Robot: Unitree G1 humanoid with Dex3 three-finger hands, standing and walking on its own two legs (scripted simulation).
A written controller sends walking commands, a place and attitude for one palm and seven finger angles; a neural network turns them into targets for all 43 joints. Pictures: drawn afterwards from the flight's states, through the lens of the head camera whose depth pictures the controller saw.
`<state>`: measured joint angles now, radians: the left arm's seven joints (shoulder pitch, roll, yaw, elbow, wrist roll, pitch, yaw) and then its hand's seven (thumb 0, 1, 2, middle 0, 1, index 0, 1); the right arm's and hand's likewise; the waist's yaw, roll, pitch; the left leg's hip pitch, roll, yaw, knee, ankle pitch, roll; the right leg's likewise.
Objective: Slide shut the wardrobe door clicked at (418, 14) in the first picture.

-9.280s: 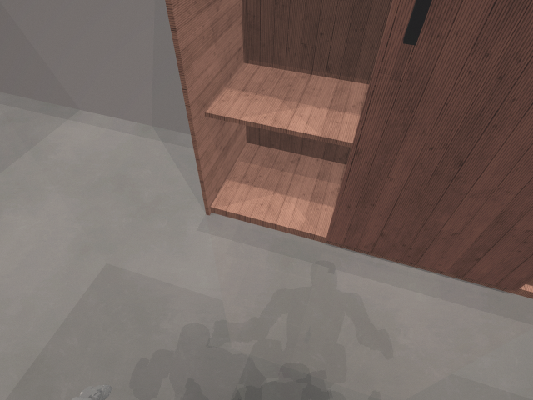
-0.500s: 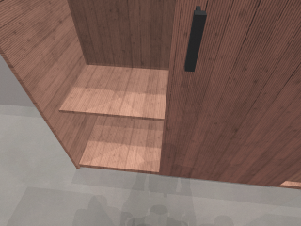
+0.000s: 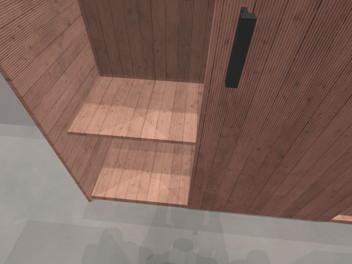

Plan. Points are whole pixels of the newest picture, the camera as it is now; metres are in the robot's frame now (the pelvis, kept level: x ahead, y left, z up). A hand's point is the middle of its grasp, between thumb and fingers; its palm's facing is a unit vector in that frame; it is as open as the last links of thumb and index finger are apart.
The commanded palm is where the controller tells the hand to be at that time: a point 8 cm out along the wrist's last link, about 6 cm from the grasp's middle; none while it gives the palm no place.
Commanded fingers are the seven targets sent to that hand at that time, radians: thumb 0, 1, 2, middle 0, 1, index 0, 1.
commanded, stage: shuffle to correct the standing spot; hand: right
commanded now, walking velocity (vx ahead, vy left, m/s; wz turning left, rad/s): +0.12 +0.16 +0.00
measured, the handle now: (237, 48) +0.50 -0.10 +0.25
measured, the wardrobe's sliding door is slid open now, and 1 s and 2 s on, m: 0.57 0.57 0.57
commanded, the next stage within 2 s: come to a stop and stand still in 0.24 s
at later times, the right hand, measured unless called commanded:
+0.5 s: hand out of the picture +0.08 -0.12 -0.18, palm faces +0.05 +0.98 -0.18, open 7.3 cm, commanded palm none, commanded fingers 0.00 -0.90 -0.90 0.20 0.30 0.20 0.30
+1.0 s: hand out of the picture +0.08 -0.13 -0.18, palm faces +0.08 +0.98 -0.17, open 7.3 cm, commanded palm none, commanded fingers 0.00 -0.90 -0.90 0.20 0.30 0.20 0.30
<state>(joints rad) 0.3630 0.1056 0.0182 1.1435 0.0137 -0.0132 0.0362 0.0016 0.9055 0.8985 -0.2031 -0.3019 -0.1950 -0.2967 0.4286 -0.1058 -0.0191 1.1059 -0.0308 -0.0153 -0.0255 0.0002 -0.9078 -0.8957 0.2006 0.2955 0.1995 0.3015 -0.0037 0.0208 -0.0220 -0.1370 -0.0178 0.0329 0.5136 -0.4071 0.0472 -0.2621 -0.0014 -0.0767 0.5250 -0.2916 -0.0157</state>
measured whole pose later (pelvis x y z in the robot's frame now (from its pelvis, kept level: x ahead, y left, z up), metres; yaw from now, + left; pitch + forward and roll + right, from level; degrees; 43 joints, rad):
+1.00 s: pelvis +0.05 +0.05 +0.00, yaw -1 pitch -1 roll -1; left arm 0.23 0.13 0.02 1.01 0.01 0.00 0.04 0.00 0.93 0.90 -0.20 -0.30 -0.20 -0.30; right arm 0.23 -0.17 -0.06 1.05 -0.03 0.05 -0.04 0.00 -0.91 -0.90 0.20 0.30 0.20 0.30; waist -0.02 0.07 0.05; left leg -0.38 0.05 0.00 0.94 -0.40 -0.02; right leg -0.23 0.05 -0.14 0.46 -0.22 -0.10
